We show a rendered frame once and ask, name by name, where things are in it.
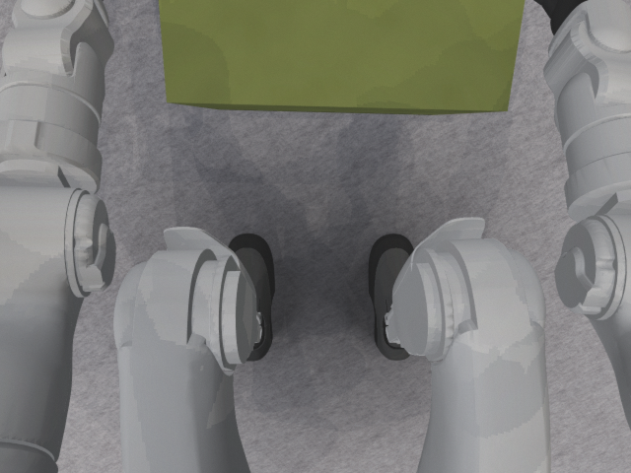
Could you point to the robot right forearm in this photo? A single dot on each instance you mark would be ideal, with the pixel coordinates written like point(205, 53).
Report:
point(589, 73)

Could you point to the robot left forearm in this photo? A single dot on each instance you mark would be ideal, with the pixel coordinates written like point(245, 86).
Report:
point(52, 88)

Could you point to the robot right thigh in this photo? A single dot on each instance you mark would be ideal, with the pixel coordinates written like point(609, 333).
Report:
point(465, 303)

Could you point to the robot left upper arm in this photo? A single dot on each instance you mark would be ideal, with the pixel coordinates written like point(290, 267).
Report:
point(56, 248)

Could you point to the robot right shin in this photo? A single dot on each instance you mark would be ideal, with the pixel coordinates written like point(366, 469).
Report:
point(462, 228)

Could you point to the robot right upper arm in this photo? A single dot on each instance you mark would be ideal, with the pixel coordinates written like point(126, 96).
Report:
point(593, 278)

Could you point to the right robot hand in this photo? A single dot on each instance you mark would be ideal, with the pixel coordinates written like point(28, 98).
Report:
point(558, 10)

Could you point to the carton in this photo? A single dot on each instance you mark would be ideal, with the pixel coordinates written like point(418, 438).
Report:
point(425, 57)

